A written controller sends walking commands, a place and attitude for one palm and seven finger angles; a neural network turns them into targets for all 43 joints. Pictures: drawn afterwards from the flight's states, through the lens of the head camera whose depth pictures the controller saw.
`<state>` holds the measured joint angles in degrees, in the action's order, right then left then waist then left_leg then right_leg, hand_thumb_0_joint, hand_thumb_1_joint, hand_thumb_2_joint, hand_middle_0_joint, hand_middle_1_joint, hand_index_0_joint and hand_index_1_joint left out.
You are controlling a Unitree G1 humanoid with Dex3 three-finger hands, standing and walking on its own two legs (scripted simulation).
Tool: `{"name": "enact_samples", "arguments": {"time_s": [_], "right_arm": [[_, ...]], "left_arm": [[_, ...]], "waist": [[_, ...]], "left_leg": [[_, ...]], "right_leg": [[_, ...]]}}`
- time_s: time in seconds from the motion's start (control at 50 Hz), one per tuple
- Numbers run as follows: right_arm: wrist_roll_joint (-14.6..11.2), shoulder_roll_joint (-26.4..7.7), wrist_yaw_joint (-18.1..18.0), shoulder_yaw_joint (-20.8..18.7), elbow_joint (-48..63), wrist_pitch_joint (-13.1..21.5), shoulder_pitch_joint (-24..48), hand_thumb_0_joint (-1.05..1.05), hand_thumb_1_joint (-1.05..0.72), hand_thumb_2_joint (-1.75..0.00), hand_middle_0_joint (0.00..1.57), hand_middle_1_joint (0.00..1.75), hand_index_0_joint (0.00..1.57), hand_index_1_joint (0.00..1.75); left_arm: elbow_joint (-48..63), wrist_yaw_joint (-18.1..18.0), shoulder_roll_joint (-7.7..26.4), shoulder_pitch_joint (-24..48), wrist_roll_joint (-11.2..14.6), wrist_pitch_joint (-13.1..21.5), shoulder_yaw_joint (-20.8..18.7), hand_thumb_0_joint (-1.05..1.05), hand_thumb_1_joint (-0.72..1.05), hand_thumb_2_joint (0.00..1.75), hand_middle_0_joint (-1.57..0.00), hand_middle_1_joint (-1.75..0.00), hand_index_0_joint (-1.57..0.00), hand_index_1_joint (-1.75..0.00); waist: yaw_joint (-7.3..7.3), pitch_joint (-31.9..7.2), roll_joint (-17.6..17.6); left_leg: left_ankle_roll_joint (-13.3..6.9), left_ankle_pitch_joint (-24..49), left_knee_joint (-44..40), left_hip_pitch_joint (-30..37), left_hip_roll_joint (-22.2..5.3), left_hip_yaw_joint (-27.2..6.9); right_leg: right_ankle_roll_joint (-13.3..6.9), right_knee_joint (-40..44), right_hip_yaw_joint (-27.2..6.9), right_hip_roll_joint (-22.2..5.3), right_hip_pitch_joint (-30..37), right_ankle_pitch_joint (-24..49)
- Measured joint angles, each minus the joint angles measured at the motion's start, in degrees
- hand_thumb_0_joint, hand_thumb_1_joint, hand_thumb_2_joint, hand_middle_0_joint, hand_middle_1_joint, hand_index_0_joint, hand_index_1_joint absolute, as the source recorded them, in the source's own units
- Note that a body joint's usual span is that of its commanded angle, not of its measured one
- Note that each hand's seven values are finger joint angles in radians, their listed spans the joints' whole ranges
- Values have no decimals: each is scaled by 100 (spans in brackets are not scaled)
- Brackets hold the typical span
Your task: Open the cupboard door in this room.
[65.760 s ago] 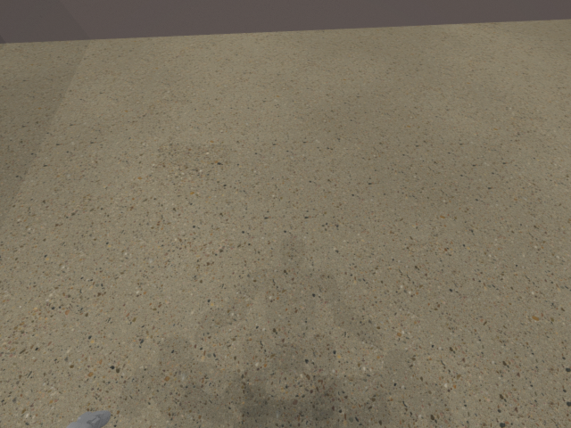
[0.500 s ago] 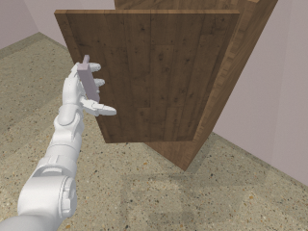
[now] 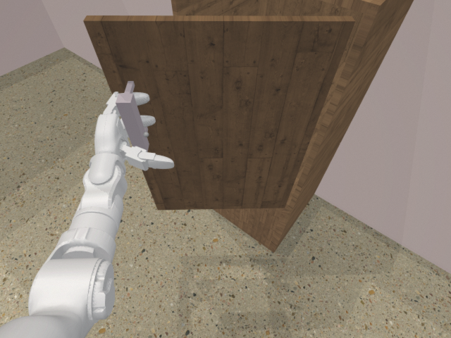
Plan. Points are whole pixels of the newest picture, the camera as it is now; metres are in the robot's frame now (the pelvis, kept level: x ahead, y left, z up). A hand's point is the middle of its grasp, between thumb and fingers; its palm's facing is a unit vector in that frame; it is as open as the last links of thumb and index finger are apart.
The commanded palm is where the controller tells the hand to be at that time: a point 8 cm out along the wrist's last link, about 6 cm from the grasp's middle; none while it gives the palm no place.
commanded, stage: close the thumb around the handle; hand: left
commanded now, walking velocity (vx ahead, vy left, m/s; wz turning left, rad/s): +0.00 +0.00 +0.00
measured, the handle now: (136, 117) +0.50 +0.17 +0.11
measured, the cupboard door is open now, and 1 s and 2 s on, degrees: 39 41 79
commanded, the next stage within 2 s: pull the door open along its arc in 0.68 s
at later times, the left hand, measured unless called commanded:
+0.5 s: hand (145, 135) +0.45 +0.14 +0.11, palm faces +0.06 -1.00 -0.01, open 7.3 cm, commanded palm +0.42 +0.18 +0.11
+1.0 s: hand (145, 137) +0.44 +0.14 +0.11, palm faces +0.03 -1.00 +0.01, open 5.7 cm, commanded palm +0.38 +0.19 +0.11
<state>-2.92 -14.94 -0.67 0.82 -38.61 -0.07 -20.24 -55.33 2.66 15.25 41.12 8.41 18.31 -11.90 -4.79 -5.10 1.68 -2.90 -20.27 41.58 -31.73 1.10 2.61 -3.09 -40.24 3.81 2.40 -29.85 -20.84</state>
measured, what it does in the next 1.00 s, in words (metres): stands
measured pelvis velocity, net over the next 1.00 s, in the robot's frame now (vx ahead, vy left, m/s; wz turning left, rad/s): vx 0.01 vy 0.00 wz -0.03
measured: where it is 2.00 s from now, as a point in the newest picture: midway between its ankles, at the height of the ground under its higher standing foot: outside the picture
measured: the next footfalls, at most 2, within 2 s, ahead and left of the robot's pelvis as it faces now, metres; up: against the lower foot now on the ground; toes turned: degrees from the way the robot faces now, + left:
none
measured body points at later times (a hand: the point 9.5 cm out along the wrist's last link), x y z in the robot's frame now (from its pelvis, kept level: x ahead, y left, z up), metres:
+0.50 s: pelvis +0.00 +0.00 +0.00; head +0.05 +0.00 +0.45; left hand +0.44 +0.19 +0.11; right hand +0.06 -0.26 -0.12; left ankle +0.00 +0.09 -0.71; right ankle -0.01 -0.08 -0.71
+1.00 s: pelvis +0.01 +0.00 +0.00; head +0.05 +0.00 +0.45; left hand +0.44 +0.19 +0.11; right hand +0.05 -0.26 -0.12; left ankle +0.00 +0.09 -0.71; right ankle -0.01 -0.08 -0.71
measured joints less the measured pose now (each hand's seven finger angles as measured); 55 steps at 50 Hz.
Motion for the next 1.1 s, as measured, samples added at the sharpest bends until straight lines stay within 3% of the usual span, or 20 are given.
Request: {"name": "enact_samples", "arguments": {"time_s": [0.1, 0.2, 0.6, 0.88, 1.0, 1.1], "right_arm": [[4, -6, 18, -10, -1, 3, -10, 1, -91, -90, 21, 30, 20, 30], [6, -4, 36, -18, -9, 3, -18, 1, -91, -90, 21, 30, 20, 30], [2, 9, 11, 12, -35, -6, 48, 1, -91, -90, 21, 30, 20, 30], [3, -7, 13, 20, 47, -79, -58, 1, -91, -90, 21, 30, 20, 30], [-30, -2, 32, 2, 216, -117, -127, 1, -91, -90, 21, 30, 20, 30], [-70, 23, 63, -29, 379, -114, -99, 1, -91, -90, 21, 30, 20, 30]], "left_arm": [[70, -35, -21, -42, 6, -21, 29, -2, -45, 32, -30, -121, -29, -121], [166, -70, -56, -130, 17, -30, 50, -2, -29, 39, -31, -123, -29, -123], [-18, -49, -49, 63, -15, -14, 81, 0, 71, 82, -38, -133, -37, -133], [46, 86, 41, -64, -39, -26, -138, 1, 72, 81, -38, -135, -37, -135], [767, 117, -42, -681, 87, -182, -147, 1, 72, 78, -37, -135, -37, -135], [1987, 89, -281, -1673, 205, -388, 16, 1, 70, 75, -37, -135, -36, -135]], "waist": [[9, -9, 3], [22, -21, 18], [35, 16, 4], [-45, -22, -1], [-25, -60, 27], [55, -99, 51]], "left_leg": [[1, -7, 1, 4, 4, -4], [-3, -21, -2, 31, 6, 0], [-8, -13, 26, -13, 31, -44], [-14, -23, -4, 16, -9, 39], [-16, -24, -132, 203, -47, 130], [-15, -20, -291, 456, -60, 194]], "right_leg": [[-1, -2, 2, -3, 4, -9], [4, 1, -4, -4, 30, -21], [8, -20, 39, -26, 7, -29], [11, 4, -50, 14, -1, -3], [15, 123, -153, 57, 146, 32], [24, 263, -230, 78, 369, 54]]}}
